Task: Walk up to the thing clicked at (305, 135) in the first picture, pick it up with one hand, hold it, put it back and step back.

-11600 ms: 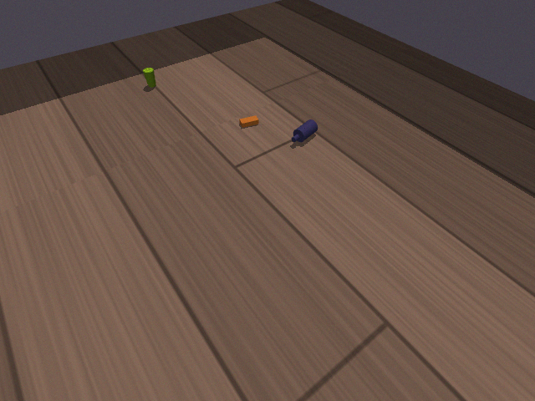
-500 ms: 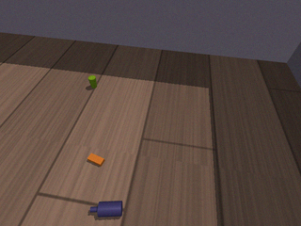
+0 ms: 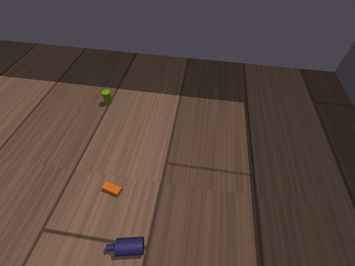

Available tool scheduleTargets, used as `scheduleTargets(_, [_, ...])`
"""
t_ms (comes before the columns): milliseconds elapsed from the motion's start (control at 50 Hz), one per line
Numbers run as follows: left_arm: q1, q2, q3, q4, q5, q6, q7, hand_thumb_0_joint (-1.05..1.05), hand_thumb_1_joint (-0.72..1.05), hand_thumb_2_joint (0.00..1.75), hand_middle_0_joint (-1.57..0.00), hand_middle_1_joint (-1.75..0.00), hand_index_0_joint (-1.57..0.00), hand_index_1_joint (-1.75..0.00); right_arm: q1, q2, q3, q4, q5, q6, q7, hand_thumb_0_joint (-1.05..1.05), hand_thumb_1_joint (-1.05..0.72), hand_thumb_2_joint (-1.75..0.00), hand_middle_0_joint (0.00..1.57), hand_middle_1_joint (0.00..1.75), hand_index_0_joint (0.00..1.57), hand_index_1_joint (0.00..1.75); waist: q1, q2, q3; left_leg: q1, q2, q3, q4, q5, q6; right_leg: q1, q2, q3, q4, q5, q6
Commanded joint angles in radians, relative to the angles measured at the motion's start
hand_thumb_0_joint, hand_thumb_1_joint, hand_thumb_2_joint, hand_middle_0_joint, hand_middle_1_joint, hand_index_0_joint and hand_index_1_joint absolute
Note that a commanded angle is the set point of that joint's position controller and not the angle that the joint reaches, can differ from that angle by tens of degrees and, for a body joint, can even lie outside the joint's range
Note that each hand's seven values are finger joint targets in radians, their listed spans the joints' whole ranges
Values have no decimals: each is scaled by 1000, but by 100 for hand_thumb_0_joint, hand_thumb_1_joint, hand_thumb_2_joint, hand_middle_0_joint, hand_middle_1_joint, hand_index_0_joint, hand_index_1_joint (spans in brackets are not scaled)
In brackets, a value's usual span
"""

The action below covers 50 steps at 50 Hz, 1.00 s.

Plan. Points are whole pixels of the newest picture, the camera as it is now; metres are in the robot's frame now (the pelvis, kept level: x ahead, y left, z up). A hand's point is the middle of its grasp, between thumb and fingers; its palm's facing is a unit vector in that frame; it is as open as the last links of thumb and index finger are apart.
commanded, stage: walk up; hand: left
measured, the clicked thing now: (124, 246) +0.36 +0.25 -0.74
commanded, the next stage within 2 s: none
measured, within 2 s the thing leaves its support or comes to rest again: neither
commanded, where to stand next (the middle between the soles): +0.02 +0.00 m, yaw +1 degrees
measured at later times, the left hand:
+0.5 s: hand out of the picture +0.08 +0.27 -0.19, palm faces -0.04 -0.95 -0.30, open 7.4 cm
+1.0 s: hand out of the picture +0.00 +0.31 -0.14, palm faces +0.00 -0.88 -0.48, open 7.4 cm
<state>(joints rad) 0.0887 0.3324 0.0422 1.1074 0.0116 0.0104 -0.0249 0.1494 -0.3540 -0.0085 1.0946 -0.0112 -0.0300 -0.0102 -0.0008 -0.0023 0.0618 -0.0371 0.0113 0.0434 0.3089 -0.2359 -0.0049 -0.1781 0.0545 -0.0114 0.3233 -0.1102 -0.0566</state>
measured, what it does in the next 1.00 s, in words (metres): steps on the spot: right foot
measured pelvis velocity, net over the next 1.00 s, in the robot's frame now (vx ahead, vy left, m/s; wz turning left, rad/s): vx -0.05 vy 0.01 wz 0.00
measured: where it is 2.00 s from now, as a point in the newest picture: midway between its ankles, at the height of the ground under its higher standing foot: outside the picture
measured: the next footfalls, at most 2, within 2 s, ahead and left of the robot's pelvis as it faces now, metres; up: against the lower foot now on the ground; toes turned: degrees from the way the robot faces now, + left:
right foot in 0.70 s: -0.04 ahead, -0.14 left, +0.00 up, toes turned +0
left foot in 1.06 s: +0.09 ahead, +0.15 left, +0.00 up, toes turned -1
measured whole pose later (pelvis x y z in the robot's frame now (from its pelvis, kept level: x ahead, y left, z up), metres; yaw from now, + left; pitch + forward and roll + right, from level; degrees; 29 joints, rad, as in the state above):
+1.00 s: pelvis -0.05 +0.01 -0.02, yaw +0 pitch -5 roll -1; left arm 0.29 0.41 0.06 0.89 0.02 -0.04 0.00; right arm 0.28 -0.43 -0.07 0.87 0.00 0.02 0.04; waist 0.02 0.09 0.12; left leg -0.43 0.03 -0.10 0.78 -0.30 -0.02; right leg -0.10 -0.03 0.01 0.53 -0.35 0.04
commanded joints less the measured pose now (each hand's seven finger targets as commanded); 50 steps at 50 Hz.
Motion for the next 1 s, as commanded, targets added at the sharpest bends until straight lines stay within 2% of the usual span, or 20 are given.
scheduleTargets(0, [-41,210,37,-63,-1,-20,17,0,90,90,-20,-30,-20,-30,-33,-208,-39,-60,-4,-17,-13,0,-90,-90,20,30,20,30,6,-23,-69,-68,122,-104,-57,65,40,71,-172,184,-60,51,15])
scheduleTargets(80, [-38,208,38,-67,-1,-20,19,0,90,90,-20,-30,-20,-30,-24,-213,-42,-57,-4,-15,-13,0,-90,-90,20,30,20,30,2,-21,-91,-54,124,-99,-47,72,41,78,-172,185,-60,42,11])
scheduleTargets(100, [-44,285,76,-109,12,6,11,0,90,90,-20,-30,-20,-30,-18,-260,-65,-70,5,-1,-35,0,-90,-90,20,30,20,30,8,-79,17,-142,123,-97,63,275,39,13,-166,152,39,345,-7])
scheduleTargets(160, [-14,272,83,-157,2,30,10,0,90,90,-20,-30,-20,-30,19,-234,-68,-103,21,8,-49,0,-90,-90,20,30,20,30,12,-72,-116,-98,73,-49,242,309,32,33,-210,162,82,470,-81])
scheduleTargets(280, [-112,262,82,-287,30,69,3,0,90,90,-20,-30,-20,-30,142,-210,-93,-144,11,33,-51,0,-90,-90,20,30,20,30,-27,-156,-174,-99,-27,-66,509,-268,71,-171,-343,283,92,189,-194])
scheduleTargets(340, [-150,247,76,-335,34,78,-6,0,90,90,-20,-30,-20,-30,204,-234,-109,-157,-1,22,-50,0,-90,-90,20,30,20,30,-57,-52,-133,-123,71,-150,271,-51,88,-224,-228,182,280,115,-124])
scheduleTargets(380, [-95,210,79,-346,39,78,-7,0,90,90,-20,-30,-20,-30,135,-367,-145,-206,-28,3,-54,0,-90,-90,20,30,20,30,-30,221,-111,-141,379,-546,2,281,236,-318,18,105,645,-388,15])
scheduleTargets(420, [-12,246,93,-341,53,93,-7,0,90,90,-20,-30,-20,-30,91,-395,-149,-247,-40,-10,-72,0,-90,-90,20,30,20,30,1,138,-106,-184,434,-543,59,399,292,-328,0,213,846,-485,40])
scheduleTargets(520, [25,239,87,-308,13,60,-15,0,90,90,-20,-30,-20,-30,67,-276,-111,-268,-31,-37,-57,0,-90,-90,20,30,20,30,9,101,-119,20,208,-229,141,298,167,-356,4,192,702,-325,48])
scheduleTargets(600, [-19,256,75,-331,8,-25,-15,0,90,90,-20,-30,-20,-30,163,-318,-139,-282,-51,-5,12,0,-90,-90,20,30,20,30,-98,306,-64,59,176,-215,112,21,214,-269,-4,-5,343,-478,90])
scheduleTargets(640, [93,246,85,-285,7,-53,2,0,90,90,-20,-30,-20,-30,138,-312,-129,-301,-52,21,34,0,-90,-90,20,30,20,30,-45,280,-25,-74,157,-173,187,107,191,-100,7,-50,135,-416,67])
scheduleTargets(660, [183,247,92,-241,10,-63,12,0,90,90,-20,-30,-20,-30,107,-294,-121,-318,-42,30,40,0,-90,-90,20,30,20,30,4,203,-23,-182,120,-118,284,116,157,70,23,-94,13,-225,63])
scheduleTargets(680, [292,289,108,-210,13,-74,23,0,90,90,-20,-30,-20,-30,91,-227,-101,-337,-30,31,44,0,-90,-90,20,30,20,30,64,53,-67,-316,72,-73,483,52,116,276,-53,11,-32,-95,45])
scheduleTargets(700, [343,368,125,-212,23,-85,34,0,90,90,-20,-30,-20,-30,84,-149,-72,-378,-16,25,45,0,-90,-90,20,30,20,30,87,-197,-69,-599,-32,-39,699,-240,58,421,-263,417,-51,-89,-31])
scheduleTargets(720, [314,417,130,-234,21,-82,40,0,90,90,-20,-30,-20,-30,23,-213,-85,-398,-21,31,33,0,-90,-90,20,30,20,30,105,-115,-29,-698,-26,-138,758,-332,43,304,-449,654,-77,-193,-158])
scheduleTargets(740, [276,449,132,-257,18,-79,37,0,90,90,-20,-30,-20,-30,26,-271,-108,-390,-21,30,25,0,-90,-90,20,30,20,30,92,-85,50,-645,27,-211,789,-354,33,123,-519,725,-116,-353,-257])
scheduleTargets(780, [157,373,111,-288,7,-87,32,0,90,90,-20,-30,-20,-30,83,-302,-126,-353,-8,20,45,0,-90,-90,20,30,20,30,21,-67,129,-635,48,-243,781,-236,30,91,-396,482,-115,-404,-208])
scheduleTargets(820, [150,336,96,-292,2,-97,42,0,90,90,-20,-30,-20,-30,164,-269,-121,-316,-7,28,57,0,-90,-90,20,30,20,30,-12,-116,91,-575,19,-222,730,-153,11,93,-294,272,-53,-121,-140])
scheduleTargets(900, [91,282,69,-323,16,-91,41,0,90,90,-20,-30,-20,-30,167,-204,-103,-287,4,37,47,0,-90,-90,20,30,20,30,-9,-200,90,-302,8,-151,518,-103,-17,-150,-235,65,14,173,-118])
scheduleTargets(980, [61,298,60,-342,-8,-27,41,0,90,90,-20,-30,-20,-30,146,-227,-108,-265,6,19,19,0,-90,-90,20,30,20,30,-14,-259,19,-185,-36,-4,317,94,-10,-135,-205,51,236,278,-82])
